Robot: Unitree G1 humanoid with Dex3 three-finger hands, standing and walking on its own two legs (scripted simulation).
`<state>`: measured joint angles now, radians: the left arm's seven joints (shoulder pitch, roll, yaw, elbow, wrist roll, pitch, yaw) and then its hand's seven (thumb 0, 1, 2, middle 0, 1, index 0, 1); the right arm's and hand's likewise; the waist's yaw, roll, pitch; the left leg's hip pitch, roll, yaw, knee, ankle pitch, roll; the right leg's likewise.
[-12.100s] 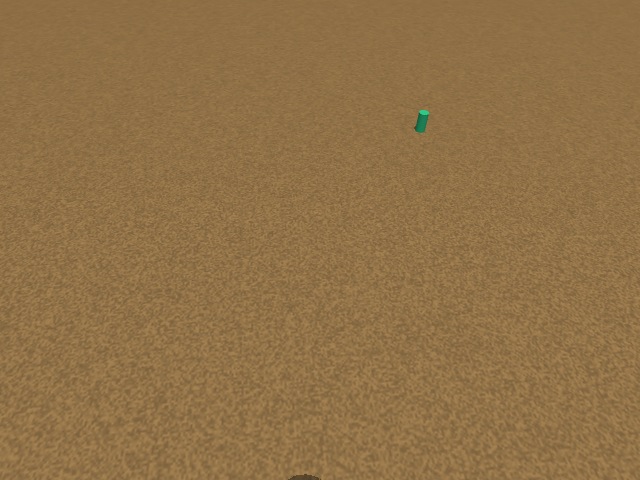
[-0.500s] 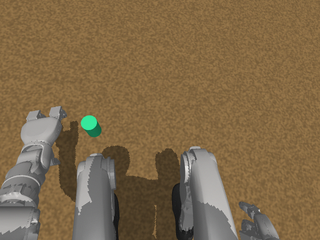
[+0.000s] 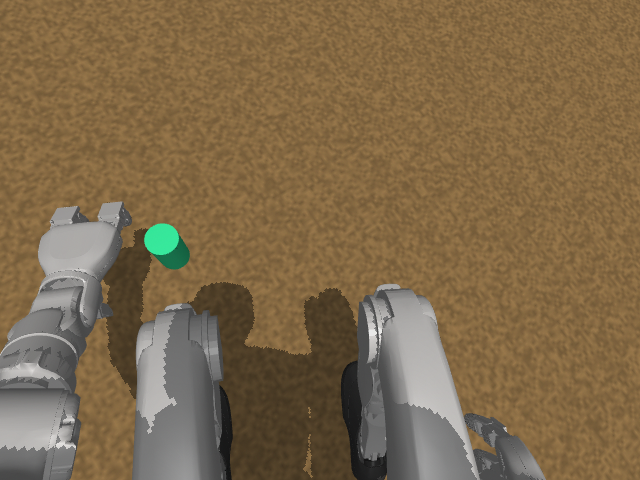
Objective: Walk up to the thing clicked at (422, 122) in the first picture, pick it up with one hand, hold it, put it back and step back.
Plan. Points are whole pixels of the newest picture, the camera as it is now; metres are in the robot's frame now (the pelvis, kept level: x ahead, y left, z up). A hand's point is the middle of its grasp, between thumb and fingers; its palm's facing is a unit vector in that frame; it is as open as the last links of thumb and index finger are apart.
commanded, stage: rise first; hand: left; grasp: from above
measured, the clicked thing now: (168, 247) +0.46 +0.20 -0.31
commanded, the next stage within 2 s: approach in 0.50 s
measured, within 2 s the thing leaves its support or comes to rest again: neither
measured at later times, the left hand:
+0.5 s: hand (108, 269) +0.39 +0.26 -0.18, palm faces -0.45 -0.04 -0.89, open 13.4 cm
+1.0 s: hand (164, 214) +0.48 +0.19 -0.19, palm faces -0.40 -0.02 -0.92, open 13.3 cm
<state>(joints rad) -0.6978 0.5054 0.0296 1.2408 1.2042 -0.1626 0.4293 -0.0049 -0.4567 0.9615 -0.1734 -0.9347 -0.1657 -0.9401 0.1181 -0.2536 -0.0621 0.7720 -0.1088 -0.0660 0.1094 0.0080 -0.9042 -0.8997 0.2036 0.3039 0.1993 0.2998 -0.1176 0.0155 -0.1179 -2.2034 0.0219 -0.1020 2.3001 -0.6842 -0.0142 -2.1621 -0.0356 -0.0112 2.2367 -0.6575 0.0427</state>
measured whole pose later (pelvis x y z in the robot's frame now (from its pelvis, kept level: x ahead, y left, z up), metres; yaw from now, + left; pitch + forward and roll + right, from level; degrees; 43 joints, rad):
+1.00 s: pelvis +0.00 +0.00 -0.03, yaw -1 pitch +34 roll -6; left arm -1.06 0.52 0.01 1.61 1.27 -0.10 0.55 -0.01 -0.40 0.90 -0.14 -1.05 -0.18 -1.00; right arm 0.13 -0.27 0.00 0.81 -0.18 -0.11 0.15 0.01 -0.90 -0.89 0.20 0.30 0.20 0.30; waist -0.26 0.01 -0.09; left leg -2.30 0.02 -0.12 2.38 -0.69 -0.02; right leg -2.26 -0.02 -0.02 2.31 -0.65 0.04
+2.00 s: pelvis +0.01 +0.00 -0.06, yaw -4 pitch +33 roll -8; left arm -0.96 0.63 0.08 1.65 1.24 -0.18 0.62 0.00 -0.40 0.94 -0.09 -1.13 -0.14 -1.07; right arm 0.16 -0.28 0.05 0.85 -0.26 -0.19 0.31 0.01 -0.91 -0.90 0.20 0.30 0.20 0.30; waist -0.27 0.00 0.03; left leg -2.35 0.02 -0.18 2.51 -0.74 -0.03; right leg -2.29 -0.01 -0.05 2.41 -0.69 0.06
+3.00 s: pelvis +0.01 +0.00 -0.06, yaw -6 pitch +30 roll -10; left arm -0.97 0.67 0.08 1.76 1.28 -0.19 0.73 -0.01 -0.14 0.78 -0.25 -1.04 -0.32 -0.96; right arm 0.12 -0.30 0.10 0.84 -0.30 -0.26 0.38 0.01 -0.90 -0.89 0.20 0.30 0.19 0.30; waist -0.30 -0.03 0.03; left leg -2.35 0.01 -0.22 2.55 -0.74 -0.03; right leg -2.28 0.01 -0.08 2.41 -0.66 0.06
